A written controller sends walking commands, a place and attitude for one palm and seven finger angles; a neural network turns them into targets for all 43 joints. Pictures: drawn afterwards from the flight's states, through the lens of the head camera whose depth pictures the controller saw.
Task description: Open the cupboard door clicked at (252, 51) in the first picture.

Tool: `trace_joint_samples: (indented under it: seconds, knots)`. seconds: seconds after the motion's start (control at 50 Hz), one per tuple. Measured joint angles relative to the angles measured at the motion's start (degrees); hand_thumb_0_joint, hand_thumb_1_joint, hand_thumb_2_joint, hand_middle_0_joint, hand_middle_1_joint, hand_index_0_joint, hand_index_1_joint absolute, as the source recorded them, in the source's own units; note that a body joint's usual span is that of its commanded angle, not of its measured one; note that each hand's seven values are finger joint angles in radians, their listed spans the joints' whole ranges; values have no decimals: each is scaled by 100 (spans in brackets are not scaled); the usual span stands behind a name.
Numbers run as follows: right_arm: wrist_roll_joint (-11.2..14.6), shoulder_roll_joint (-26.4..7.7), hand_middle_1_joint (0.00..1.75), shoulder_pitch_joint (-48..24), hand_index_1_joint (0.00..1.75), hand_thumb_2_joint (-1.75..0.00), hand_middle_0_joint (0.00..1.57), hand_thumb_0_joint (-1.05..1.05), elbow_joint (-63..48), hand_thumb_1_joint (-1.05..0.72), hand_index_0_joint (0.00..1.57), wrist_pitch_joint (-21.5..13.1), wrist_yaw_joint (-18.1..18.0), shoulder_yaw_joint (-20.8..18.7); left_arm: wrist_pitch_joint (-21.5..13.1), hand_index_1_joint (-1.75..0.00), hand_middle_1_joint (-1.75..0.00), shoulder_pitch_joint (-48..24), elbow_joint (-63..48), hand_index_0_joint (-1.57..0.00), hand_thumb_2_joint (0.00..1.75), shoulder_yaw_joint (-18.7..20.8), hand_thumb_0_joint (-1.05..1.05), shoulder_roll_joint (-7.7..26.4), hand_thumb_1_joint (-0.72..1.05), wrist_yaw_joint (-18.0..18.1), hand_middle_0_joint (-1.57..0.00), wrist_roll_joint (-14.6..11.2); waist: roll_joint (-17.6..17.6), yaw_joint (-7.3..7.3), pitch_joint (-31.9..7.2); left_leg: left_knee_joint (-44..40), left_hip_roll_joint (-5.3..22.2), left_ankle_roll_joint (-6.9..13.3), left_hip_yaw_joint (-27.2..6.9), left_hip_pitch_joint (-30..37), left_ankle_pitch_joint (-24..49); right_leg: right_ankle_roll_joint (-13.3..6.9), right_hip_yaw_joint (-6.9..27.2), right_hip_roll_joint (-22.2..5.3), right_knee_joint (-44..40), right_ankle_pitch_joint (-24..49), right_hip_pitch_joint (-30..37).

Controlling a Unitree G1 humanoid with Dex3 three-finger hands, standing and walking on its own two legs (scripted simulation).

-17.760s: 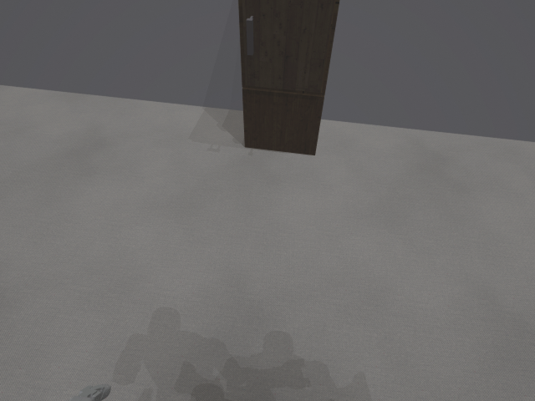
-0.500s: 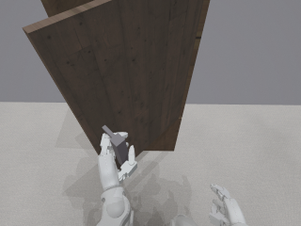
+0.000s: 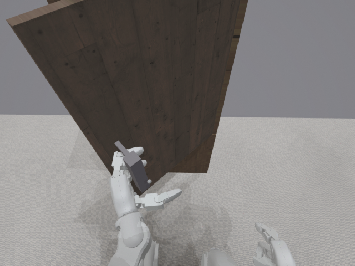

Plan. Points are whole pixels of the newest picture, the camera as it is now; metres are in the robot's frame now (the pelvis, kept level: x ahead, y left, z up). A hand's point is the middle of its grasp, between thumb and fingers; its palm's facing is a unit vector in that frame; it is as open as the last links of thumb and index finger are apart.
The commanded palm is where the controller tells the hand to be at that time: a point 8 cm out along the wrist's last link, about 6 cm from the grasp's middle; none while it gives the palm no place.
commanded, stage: open thumb and fingers to let go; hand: left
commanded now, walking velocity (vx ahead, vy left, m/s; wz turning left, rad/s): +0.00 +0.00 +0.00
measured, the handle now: (132, 167) +0.33 +0.12 +0.02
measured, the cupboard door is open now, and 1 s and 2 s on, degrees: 44 47 47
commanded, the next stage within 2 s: slide the hand sideways off the handle in 0.30 s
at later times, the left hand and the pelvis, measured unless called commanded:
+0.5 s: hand (146, 188) +0.28 +0.08 +0.02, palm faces +0.14 -0.99 -0.05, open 15.2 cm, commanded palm +0.25 +0.12 +0.02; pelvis -0.01 +0.02 +0.00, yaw +0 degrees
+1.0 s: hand (135, 213) +0.23 +0.10 +0.03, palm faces -0.04 -1.00 +0.01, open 16.3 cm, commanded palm +0.20 +0.15 +0.02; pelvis -0.01 +0.04 -0.01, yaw -2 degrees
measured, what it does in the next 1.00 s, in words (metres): stands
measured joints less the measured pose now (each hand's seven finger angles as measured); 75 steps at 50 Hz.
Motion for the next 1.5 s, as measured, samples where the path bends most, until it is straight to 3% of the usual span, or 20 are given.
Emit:
trace_joint_samples:
  seconds: [0.24, 0.42, 0.46, 0.52, 0.58, 0.64, 0.7, 0.82, 0.92, 1.24, 1.5]
  knots:
    - [7, 69, 30, -90, 30, -90, 20, 1, -81, -90, 20, -10, 0, 68, 41, -82, -81, -92, 42, -27, 31, -149, -1, 22, -48, 85, -24, 76, 13, -6, 9, 88, 2, 85, 20, -32, -43, 79, 24, 3, -12, 21, 10]
    - [11, 111, 30, -151, 30, -90, 20, 1, -125, -90, 20, -2, 31, 127, 134, -64, -60, -146, 44, -37, 30, -268, -1, 39, -50, 82, -36, 94, 38, 34, 28, 137, -13, 147, 24, -51, -44, 138, 29, -11, -27, 55, 25]
    - [48, 96, 30, -135, 30, -90, 20, 1, -192, -90, 20, 30, 59, 151, 95, -60, -56, -67, -60, -35, 30, -269, -1, 171, -50, -265, -35, 122, 28, 4, 36, 162, -38, 168, 23, -93, -35, 150, 26, -36, 5, 53, -11]
    - [123, 25, 30, -52, 30, -90, 20, 1, -332, -90, 20, 90, 48, 127, -162, -51, -48, 40, -187, -28, 30, -330, -1, 664, -49, -1368, -30, -2, 52, 10, 58, 267, -69, 201, 15, -184, -50, 168, 16, -67, 104, 27, -83]
    - [246, -87, 30, -17, 30, -90, 20, 1, -424, -90, 20, 132, 1, 100, -293, -43, -41, 69, -333, -22, 30, -453, -2, 1064, -50, -2345, -25, -393, 135, 9, 140, 396, -69, 240, 19, -233, -90, 202, 22, -70, 191, 8, -109]
    - [359, -167, 30, 7, 30, -90, 20, 1, -511, -90, 20, 177, -40, 77, -198, -38, -37, 132, -474, -18, 30, -490, -2, 993, -50, -2758, -21, -865, 196, 8, 221, 439, -44, 288, 80, -205, -113, 252, 86, -52, 202, 33, -95]
    - [388, -182, 30, 88, 30, -90, 20, 1, -631, -90, 20, 231, -28, 68, -49, -35, -33, 264, -616, -17, 30, -448, -2, 712, -50, -2648, -18, -982, 171, 11, 209, 409, -36, 332, 171, -185, -104, 299, 177, -55, 188, 69, -114]
    - [342, -95, 30, 206, 30, -90, 20, 1, -855, -90, 20, 331, 105, 102, -40, -33, -31, 604, -942, -19, 30, -513, -2, 577, -50, -2153, -14, -438, 50, -27, 95, 463, -34, 369, 274, -266, -130, 338, 280, -66, 291, 44, -247]
    - [353, -40, 30, 218, 30, -90, 20, 2, -966, -90, 20, 417, 130, 154, -67, -31, -30, 1012, -1277, -17, 30, -516, -2, 732, -50, -2146, -15, -332, 31, 0, 104, 533, -30, 364, 250, -265, -174, 330, 259, -60, 340, 3, -228]
    - [382, -73, 30, 76, 30, -90, 20, 1, -1135, -90, 20, 250, -8, 178, -293, -31, -30, 2052, -2080, -17, 30, -169, -2, 1085, -50, -2842, -16, -784, 69, 101, 81, 722, -9, 287, 110, -414, -279, 257, 131, -23, 486, -121, -317]
    - [451, -74, 30, 74, 30, -90, 20, 2, -1029, -90, 20, 196, -169, 45, -309, -30, -30, 2702, -2461, -17, 30, 531, -2, 1351, -50, -3520, -15, -1323, 67, 167, 21, 906, 57, 183, 8, -522, -380, 160, 44, 53, 664, -235, -411]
